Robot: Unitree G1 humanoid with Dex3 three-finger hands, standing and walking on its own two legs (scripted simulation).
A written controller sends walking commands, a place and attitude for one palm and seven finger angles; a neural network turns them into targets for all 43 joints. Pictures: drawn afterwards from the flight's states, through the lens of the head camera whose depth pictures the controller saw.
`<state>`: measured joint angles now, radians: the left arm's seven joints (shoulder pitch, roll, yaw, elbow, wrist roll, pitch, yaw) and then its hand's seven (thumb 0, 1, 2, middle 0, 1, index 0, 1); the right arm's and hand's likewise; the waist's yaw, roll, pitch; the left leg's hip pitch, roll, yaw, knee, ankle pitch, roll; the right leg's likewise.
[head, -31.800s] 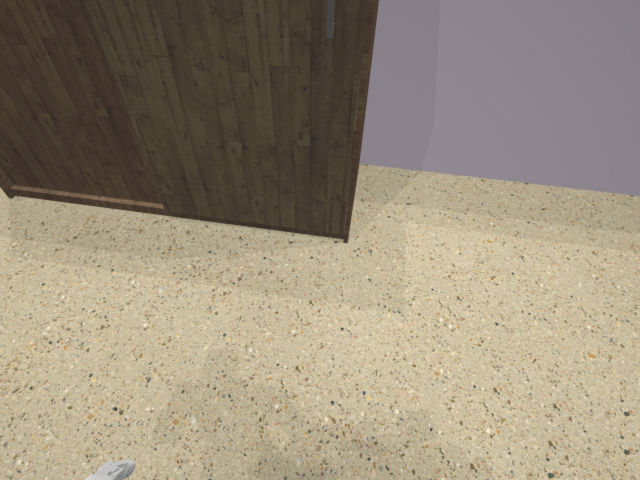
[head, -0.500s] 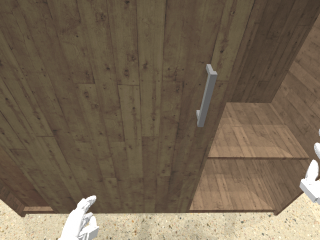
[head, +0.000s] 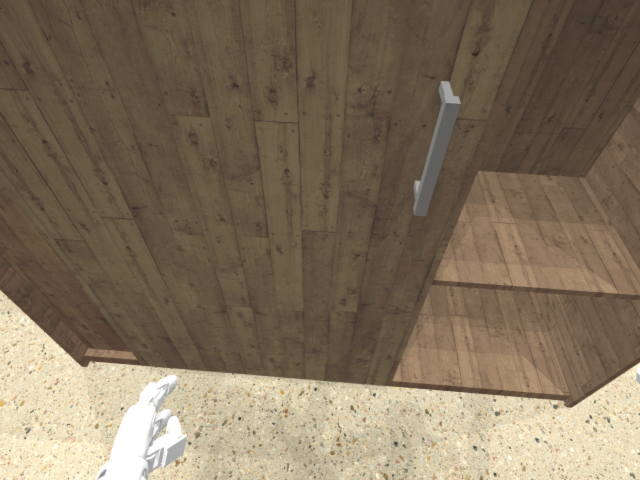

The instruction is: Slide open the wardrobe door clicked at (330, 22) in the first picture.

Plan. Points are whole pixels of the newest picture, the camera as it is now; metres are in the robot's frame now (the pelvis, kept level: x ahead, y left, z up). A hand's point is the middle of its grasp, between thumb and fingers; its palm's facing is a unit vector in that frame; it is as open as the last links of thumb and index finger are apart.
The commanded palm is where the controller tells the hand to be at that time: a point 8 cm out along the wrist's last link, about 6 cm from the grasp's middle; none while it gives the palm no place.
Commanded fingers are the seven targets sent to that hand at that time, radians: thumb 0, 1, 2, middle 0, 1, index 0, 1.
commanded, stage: step back with the hand held close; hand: right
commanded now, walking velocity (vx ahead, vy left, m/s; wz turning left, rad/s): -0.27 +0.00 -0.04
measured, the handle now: (431, 153) +0.49 -0.13 +0.17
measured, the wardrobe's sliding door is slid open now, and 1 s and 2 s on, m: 0.56 0.56 0.56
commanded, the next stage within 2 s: stop stepping back and stand still in 0.72 s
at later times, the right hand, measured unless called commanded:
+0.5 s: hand out of the picture +0.14 -0.28 +0.17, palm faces +0.48 +0.77 -0.43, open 7.4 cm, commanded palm +0.05 -0.32 +0.18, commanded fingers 0.00 -0.90 -0.90 0.20 0.30 0.20 0.30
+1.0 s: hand out of the picture +0.07 -0.27 +0.16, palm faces +0.32 +0.79 -0.52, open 7.4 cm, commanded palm +0.02 -0.30 +0.18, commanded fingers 0.00 -0.90 -0.90 0.20 0.30 0.20 0.30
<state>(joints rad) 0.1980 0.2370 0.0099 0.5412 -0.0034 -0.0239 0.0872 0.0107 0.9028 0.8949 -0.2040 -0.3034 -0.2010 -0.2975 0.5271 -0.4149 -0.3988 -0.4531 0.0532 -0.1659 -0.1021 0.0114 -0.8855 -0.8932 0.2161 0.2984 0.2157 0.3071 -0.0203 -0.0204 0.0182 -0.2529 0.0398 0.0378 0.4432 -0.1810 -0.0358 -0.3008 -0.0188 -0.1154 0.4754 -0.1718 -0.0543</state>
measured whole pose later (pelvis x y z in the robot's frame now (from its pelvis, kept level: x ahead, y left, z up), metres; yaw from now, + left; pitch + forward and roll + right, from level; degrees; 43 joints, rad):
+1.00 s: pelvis -0.13 -0.01 +0.00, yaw +1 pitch +3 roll +1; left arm 0.22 0.19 0.00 0.55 0.03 -0.14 0.06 0.01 0.90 0.89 -0.21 -0.30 -0.20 -0.30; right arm 0.61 -0.51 -0.45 -0.56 0.06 -0.19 -0.12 0.01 -0.89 -0.89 0.22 0.30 0.22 0.31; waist 0.00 0.05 -0.02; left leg -0.18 -0.04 0.03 0.42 -0.46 0.05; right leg -0.45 0.02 -0.07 0.40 -0.16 -0.02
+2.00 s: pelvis -0.18 -0.02 +0.00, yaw -2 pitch +0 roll +1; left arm 0.21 0.27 0.01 1.00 0.03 0.03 0.02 0.01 0.91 0.89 -0.20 -0.30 -0.20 -0.30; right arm 0.25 -0.20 0.02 1.02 -0.01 0.05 0.01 0.01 -0.95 -0.89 0.21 0.30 0.21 0.30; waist 0.01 0.04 0.08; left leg -0.24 0.01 0.07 0.53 -0.28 0.01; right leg -0.33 -0.01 0.04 0.56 -0.23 0.01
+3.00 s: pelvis -0.14 -0.02 +0.01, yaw +0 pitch +0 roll +0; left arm 0.08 0.32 0.01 1.11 0.02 0.01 0.01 0.00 0.90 0.89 -0.20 -0.30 -0.20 -0.30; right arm 0.11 -0.31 -0.01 1.12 -0.01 -0.01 0.00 0.00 -0.90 -0.89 0.20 0.30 0.20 0.30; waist 0.01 -0.01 0.06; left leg -0.10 0.01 0.05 0.34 -0.23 0.01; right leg -0.16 -0.01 0.01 0.35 -0.18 0.01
